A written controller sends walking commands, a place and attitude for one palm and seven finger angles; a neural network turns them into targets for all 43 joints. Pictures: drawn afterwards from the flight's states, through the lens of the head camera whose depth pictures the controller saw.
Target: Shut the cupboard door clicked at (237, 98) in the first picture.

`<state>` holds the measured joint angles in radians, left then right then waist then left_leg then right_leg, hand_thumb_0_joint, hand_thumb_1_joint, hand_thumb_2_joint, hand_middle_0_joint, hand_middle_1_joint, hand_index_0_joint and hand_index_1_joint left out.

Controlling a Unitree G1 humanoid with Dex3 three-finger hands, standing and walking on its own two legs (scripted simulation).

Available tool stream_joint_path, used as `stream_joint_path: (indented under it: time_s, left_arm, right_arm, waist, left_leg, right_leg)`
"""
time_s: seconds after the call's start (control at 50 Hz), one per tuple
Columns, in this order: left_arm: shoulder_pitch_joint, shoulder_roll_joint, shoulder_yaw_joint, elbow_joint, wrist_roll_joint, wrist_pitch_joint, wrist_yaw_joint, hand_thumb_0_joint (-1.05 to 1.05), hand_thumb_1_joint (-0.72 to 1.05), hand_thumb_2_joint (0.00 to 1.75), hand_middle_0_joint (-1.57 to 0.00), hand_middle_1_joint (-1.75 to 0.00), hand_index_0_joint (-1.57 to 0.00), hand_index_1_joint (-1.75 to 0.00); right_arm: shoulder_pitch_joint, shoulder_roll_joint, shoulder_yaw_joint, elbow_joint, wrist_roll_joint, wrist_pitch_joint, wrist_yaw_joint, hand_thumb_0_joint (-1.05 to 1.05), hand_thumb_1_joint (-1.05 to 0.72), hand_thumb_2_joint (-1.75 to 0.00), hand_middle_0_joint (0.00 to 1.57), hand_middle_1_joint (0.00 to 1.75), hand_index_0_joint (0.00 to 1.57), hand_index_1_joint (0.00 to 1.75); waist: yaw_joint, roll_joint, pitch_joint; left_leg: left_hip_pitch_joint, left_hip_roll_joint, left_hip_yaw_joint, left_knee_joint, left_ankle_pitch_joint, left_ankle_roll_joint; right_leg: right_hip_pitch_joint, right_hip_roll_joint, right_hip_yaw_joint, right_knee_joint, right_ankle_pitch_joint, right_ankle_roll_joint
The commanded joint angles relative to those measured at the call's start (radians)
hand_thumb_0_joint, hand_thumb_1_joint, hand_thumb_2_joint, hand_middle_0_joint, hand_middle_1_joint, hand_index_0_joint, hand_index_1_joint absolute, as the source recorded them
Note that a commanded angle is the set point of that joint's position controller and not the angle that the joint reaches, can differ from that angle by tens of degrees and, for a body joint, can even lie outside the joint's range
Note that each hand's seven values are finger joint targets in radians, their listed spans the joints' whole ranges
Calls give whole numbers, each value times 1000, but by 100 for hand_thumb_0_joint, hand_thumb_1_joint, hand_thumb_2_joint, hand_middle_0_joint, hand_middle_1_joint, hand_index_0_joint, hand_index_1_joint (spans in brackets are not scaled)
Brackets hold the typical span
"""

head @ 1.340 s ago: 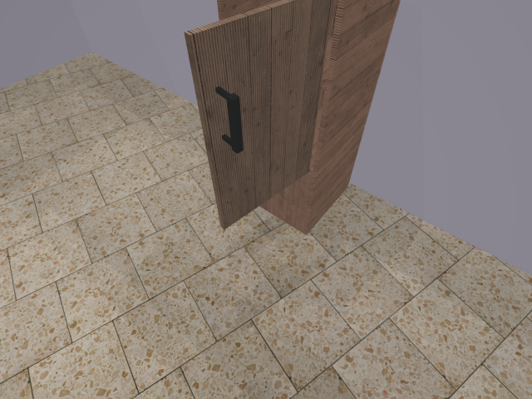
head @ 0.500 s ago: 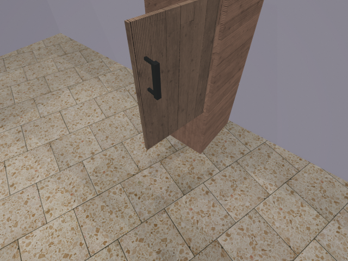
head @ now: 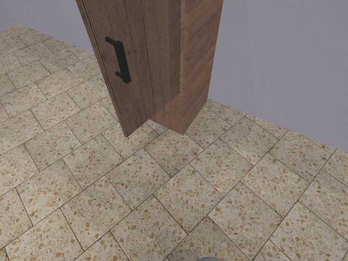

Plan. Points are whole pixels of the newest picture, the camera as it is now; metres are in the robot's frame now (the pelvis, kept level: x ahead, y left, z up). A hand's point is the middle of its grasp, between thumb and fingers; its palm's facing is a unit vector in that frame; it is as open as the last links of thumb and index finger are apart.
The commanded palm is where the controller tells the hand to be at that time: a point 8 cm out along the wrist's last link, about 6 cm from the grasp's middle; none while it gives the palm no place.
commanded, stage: walk around to get in front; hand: left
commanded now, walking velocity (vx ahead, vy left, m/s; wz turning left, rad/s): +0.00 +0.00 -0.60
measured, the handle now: (118, 61) +0.65 +0.23 +0.07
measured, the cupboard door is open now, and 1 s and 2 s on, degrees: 80 80 80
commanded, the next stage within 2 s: none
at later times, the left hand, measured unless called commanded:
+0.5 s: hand out of the picture +0.08 +0.19 -0.16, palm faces -0.21 -0.94 -0.25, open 7.3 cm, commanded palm none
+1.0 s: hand (142, 238) +0.19 +0.11 -0.17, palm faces -0.57 -0.78 -0.26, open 7.3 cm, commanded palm none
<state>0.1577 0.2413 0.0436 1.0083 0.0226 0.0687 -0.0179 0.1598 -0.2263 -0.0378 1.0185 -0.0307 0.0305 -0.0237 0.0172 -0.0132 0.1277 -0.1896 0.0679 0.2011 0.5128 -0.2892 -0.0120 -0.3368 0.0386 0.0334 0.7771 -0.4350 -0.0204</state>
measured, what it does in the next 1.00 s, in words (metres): steps on the spot, turning right: left foot, then right foot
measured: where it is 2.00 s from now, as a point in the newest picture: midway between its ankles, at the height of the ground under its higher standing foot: outside the picture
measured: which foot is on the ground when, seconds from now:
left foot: down 0.00-0.06, up 0.08-0.50, down 0.52-0.82, up 0.84-1.00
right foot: down 0.00-0.52, up 0.54-0.82, down 0.84-1.00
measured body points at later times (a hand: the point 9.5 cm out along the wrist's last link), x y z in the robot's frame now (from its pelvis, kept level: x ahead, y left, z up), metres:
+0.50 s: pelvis -0.01 -0.01 +0.01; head +0.06 -0.01 +0.45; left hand +0.09 +0.24 -0.15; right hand +0.08 -0.28 -0.12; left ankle +0.01 +0.14 -0.72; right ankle +0.00 -0.11 -0.73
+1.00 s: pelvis -0.01 -0.02 +0.00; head +0.05 -0.05 +0.44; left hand +0.22 +0.15 -0.15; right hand -0.10 -0.29 -0.13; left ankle +0.05 +0.11 -0.69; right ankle -0.07 -0.13 -0.73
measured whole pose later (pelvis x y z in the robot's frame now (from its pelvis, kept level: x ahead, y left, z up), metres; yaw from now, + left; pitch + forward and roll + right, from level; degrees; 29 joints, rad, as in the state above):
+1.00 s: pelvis -0.01 -0.02 +0.00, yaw -35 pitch +1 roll +1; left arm 0.15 0.27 0.07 0.89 0.03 0.04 -0.01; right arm 0.16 -0.26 -0.05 0.90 -0.01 0.05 -0.02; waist 0.00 -0.04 0.13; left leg -0.42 0.07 0.06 0.93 -0.50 -0.07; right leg -0.33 0.01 0.09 0.58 -0.27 0.00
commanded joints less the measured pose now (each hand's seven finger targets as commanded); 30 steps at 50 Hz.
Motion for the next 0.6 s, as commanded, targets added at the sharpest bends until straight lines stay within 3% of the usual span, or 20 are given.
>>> stream_joint_path:
  time_s: [0.0, 0.02, 0.04, 0.06, 0.08, 0.1, 0.12, 0.14, 0.2, 0.26, 0.36, 0.4, 0.44, 0.46, 0.48, 0.5, 0.52, 0.54, 0.56, 0.58]
  left_arm:
    - [98, 105, 51, -79, 0, -18, 0, 0, 90, 90, -20, -30, -20, -30]
    - [172, 128, 63, -62, 5, -27, 2, 0, 90, 90, -20, -30, -20, -30]
    - [201, 250, 86, -63, 22, -46, 19, 0, 90, 90, -20, -30, -20, -30]
    - [211, 273, 91, -63, 5, -46, 35, 0, 90, 90, -20, -30, -20, -30]
    - [170, 258, 87, -75, 1, -44, 42, 0, 90, 90, -20, -30, -20, -30]
    - [103, 228, 81, -105, 1, -42, 40, 0, 90, 90, -20, -30, -20, -30]
    - [62, 197, 78, -119, 4, -45, 43, 0, 90, 90, -20, -30, -20, -30]
    - [58, 180, 77, -121, 3, -51, 48, 0, 90, 90, -20, -30, -20, -30]
    - [129, 171, 76, -104, 0, -62, 53, 0, 90, 90, -20, -30, -20, -30]
    - [162, 184, 82, -94, 2, -56, 51, 0, 90, 90, -20, -30, -20, -30]
    - [141, 187, 88, -105, 9, -46, 47, 0, 90, 90, -20, -30, -20, -30]
    - [115, 192, 88, -115, 8, -41, 44, 0, 90, 90, -20, -30, -20, -30]
    - [67, 182, 86, -128, 4, -37, 42, 0, 90, 90, -20, -30, -20, -30]
    - [37, 168, 79, -141, -3, -34, 39, 0, 90, 90, -20, -30, -20, -30]
    - [38, 111, 68, -162, -15, -33, 30, 0, 90, 90, -20, -30, -20, -30]
    - [14, 98, 61, -189, -18, -37, 14, 0, 90, 90, -20, -30, -20, -30]
    - [-35, 144, 71, -198, -4, -35, 10, 0, 90, 90, -20, -30, -20, -30]
    - [-8, 135, 76, -216, -1, -40, 1, 0, 90, 90, -20, -30, -20, -30]
    - [-6, 129, 80, -183, 9, -29, -4, 0, 90, 90, -20, -30, -20, -30]
    - [-5, 117, 79, -174, 4, -23, -10, 0, 90, 90, -20, -30, -20, -30]
  right_arm:
    - [-64, -222, -57, -102, -5, -19, -21, 0, -90, -90, 20, 30, 20, 30]
    - [-93, -212, -58, -114, 5, -12, -21, 0, -90, -90, 20, 30, 20, 30]
    - [-79, -133, -52, -146, 20, -4, -16, 0, -90, -90, 20, 30, 20, 30]
    - [-107, -130, -50, -158, 22, 6, -11, 0, -90, -90, 20, 30, 20, 30]
    - [-74, -125, -50, -149, 25, 13, -5, 0, -90, -90, 20, 30, 20, 30]
    - [-76, -119, -51, -140, 25, 15, 1, 0, -90, -90, 20, 30, 20, 30]
    - [-86, -116, -54, -133, 20, 13, 0, 0, -90, -90, 20, 30, 20, 30]
    - [-70, -110, -55, -129, 17, 9, 0, 0, -90, -90, 20, 30, 20, 30]
    - [-88, -72, -40, -138, 25, 1, -9, 0, -90, -90, 20, 30, 20, 30]
    - [-112, -60, -37, -152, 30, -2, -12, 0, -90, -90, 20, 30, 20, 30]
    - [-127, -74, -40, -175, 37, -6, -16, 0, -90, -90, 20, 30, 20, 30]
    - [-106, -78, -40, -174, 40, -10, -18, 0, -90, -90, 20, 30, 20, 30]
    - [-37, -85, -43, -156, 42, -15, -23, 0, -90, -90, 20, 30, 20, 30]
    - [15, -110, -48, -142, 40, -22, -29, 0, -90, -90, 20, 30, 20, 30]
    - [30, -187, -60, -143, 27, -33, -36, 0, -90, -90, 20, 30, 20, 30]
    - [29, -261, -72, -165, 11, -34, -38, 0, -90, -90, 20, 30, 20, 30]
    - [15, -253, -65, -175, 2, -29, -41, 0, -90, -90, 20, 30, 20, 30]
    - [-45, -227, -56, -209, 0, -29, -44, 0, -90, -90, 20, 30, 20, 30]
    - [-45, -194, -48, -203, -9, -37, -36, 0, -90, -90, 20, 30, 20, 30]
    - [-52, -181, -44, -203, -8, -36, -35, 0, -90, -90, 20, 30, 20, 30]
  waist:
    - [50, 136, -119]
    - [87, 25, -130]
    - [84, -373, -136]
    - [96, -340, -101]
    - [53, -255, -94]
    - [26, -159, -77]
    - [5, -138, -66]
    - [-2, -128, -118]
    - [19, -57, -221]
    - [37, -95, -229]
    - [35, -149, -206]
    - [20, -136, -211]
    - [-21, -121, -214]
    - [-50, -91, -229]
    - [-59, 130, -221]
    - [-57, 348, -180]
    - [-60, 224, -120]
    - [-12, 120, -95]
    - [-3, 153, -108]
    - [7, 219, -102]
  left_leg:
    - [-37, 302, -159, -57, 319, 117]
    - [-104, 211, -101, 102, 196, 55]
    - [-294, 16, -19, 384, -184, -35]
    - [-352, -48, -156, 584, -364, -37]
    - [-368, -10, -232, 664, -303, -29]
    - [-364, -4, -228, 695, -239, -35]
    - [-375, 3, -244, 700, -174, -41]
    - [-360, 7, -244, 674, -142, -47]
    - [-341, -18, -226, 529, -162, -60]
    - [-314, -42, -213, 425, -156, -62]
    - [-251, -61, -237, 291, -175, -47]
    - [-183, -74, -240, 186, -153, -38]
    - [-16, -75, -239, 6, -35, -33]
    - [142, -36, -246, -114, 32, -20]
    - [268, 153, -442, -237, -13, 38]
    - [225, 392, -659, -300, 96, 144]
    - [84, 440, -637, -272, 224, 218]
    - [-2, 422, -563, -246, 292, 231]
    - [7, 323, -485, -215, 407, 206]
    - [16, 266, -377, -181, 478, 176]
  right_leg:
    - [98, -75, -31, -55, 27, 9]
    - [183, -82, 3, -255, 228, 4]
    - [239, -311, 417, -486, 472, -66]
    - [194, -396, 558, -511, 661, -139]
    - [172, -378, 493, -505, 479, -193]
    - [86, -332, 494, -521, 249, -203]
    - [82, -288, 468, -503, 278, -182]
    - [133, -269, 429, -469, 388, -169]
    - [298, -247, 390, -392, 720, -180]
    - [330, -227, 403, -382, 773, -182]
    - [274, -211, 474, -396, 687, -177]
    - [232, -194, 491, -385, 672, -160]
    - [113, -157, 479, -358, 567, -105]
    - [-5, -112, 428, -322, 450, -59]
    - [-200, 5, 301, -196, 195, -5]
    - [-295, 67, 101, 56, -165, 53]
    - [-269, 9, 77, 237, -165, 70]
    - [-232, -27, 43, 316, -118, 87]
    - [-234, -8, 40, 362, -75, 88]
    - [-239, -25, 31, 372, -51, 89]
